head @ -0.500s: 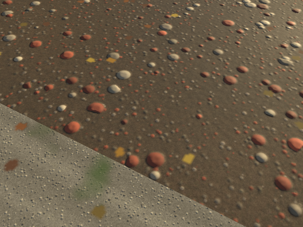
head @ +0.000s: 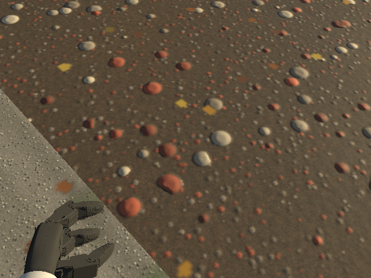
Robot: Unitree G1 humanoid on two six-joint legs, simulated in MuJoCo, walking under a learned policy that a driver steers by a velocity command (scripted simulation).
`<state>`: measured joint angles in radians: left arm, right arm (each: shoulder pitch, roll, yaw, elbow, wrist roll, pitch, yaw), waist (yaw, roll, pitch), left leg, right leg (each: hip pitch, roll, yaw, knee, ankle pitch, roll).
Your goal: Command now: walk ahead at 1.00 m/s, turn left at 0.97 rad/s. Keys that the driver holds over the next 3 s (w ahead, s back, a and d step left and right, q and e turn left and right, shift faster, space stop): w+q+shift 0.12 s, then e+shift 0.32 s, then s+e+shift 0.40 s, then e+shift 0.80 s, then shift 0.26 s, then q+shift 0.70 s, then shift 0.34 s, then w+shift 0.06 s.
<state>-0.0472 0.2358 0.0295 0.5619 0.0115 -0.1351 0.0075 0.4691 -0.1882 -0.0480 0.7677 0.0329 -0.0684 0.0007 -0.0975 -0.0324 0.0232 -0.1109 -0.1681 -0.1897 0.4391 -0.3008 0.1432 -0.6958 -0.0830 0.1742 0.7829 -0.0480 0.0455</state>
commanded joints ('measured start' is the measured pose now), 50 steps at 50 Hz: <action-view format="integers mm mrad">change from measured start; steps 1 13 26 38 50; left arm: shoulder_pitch -123 337 389 436 206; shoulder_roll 57 134 82 105 286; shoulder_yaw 30 62 55 53 99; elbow -99 76 54 36 -49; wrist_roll -26 -6 -29 -29 -6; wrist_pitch -11 5 94 206 157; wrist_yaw -4 -38 24 35 26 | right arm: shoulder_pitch -63 -357 -298 -541 -451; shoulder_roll -181 -168 -250 -169 -198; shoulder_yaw -53 -13 -32 -25 -82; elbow -72 -184 -198 -165 -63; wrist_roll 11 -67 -78 -58 -40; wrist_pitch -6 -21 5 82 118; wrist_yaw -14 -7 -31 -60 -64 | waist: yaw -1 163 44 160 87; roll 117 39 190 170 -137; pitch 26 -65 -228 -210 -59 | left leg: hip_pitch -296 -612 277 -31 -551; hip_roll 126 149 482 455 138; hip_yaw -200 62 -148 193 96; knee -157 953 30 -29 817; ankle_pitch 81 -176 999 839 -84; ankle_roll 94 -124 6 127 -157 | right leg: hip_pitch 303 696 112 207 368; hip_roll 122 -141 181 3 -143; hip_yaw -129 310 62 -141 221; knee -218 -428 81 298 -490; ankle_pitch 145 445 -506 -307 -129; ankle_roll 33 -278 -26 93 -190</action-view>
